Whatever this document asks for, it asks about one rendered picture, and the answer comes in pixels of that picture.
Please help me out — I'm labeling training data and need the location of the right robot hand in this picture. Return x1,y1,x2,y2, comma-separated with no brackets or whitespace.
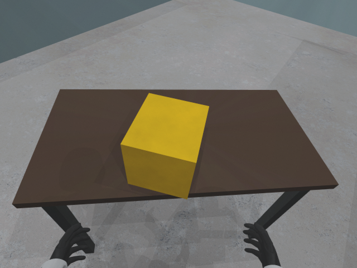
243,222,281,268

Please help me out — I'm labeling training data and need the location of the table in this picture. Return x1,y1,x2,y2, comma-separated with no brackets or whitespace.
12,89,339,253

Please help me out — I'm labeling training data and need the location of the carton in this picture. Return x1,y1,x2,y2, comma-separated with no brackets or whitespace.
120,93,209,199

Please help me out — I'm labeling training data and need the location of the left robot hand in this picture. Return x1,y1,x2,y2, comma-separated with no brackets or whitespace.
50,223,90,266

